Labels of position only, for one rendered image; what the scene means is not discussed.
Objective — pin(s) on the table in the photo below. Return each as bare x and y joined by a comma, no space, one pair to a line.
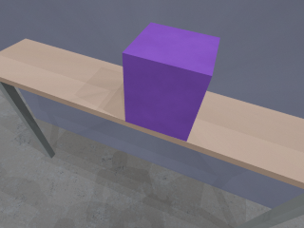
254,137

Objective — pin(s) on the carton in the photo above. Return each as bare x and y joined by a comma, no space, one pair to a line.
166,72

